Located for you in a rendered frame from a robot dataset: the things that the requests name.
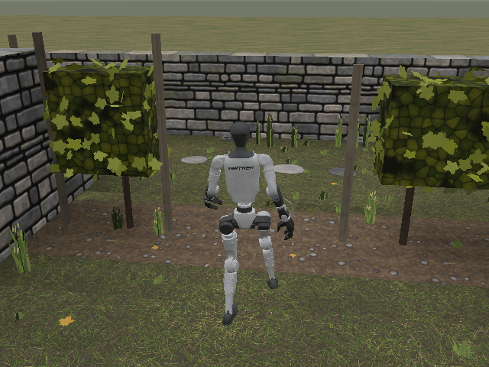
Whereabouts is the robot left upper arm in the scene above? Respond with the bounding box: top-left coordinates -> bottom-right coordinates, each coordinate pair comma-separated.
207,154 -> 226,195

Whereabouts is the robot right upper arm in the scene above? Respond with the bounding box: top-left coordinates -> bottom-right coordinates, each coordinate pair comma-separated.
257,154 -> 279,197

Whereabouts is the robot left hand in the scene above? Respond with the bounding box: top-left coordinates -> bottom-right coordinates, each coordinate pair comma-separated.
205,197 -> 222,209

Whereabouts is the robot torso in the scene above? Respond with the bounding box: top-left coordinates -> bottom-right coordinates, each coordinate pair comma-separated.
224,151 -> 260,229

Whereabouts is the robot left thigh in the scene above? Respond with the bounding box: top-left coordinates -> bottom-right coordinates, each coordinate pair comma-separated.
219,215 -> 239,273

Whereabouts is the left robot forearm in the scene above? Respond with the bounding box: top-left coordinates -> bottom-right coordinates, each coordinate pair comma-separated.
204,184 -> 215,203

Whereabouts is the robot right hand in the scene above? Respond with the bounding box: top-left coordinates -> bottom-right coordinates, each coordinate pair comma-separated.
277,217 -> 294,240

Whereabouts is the right robot forearm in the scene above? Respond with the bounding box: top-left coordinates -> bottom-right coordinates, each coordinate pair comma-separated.
272,185 -> 290,222

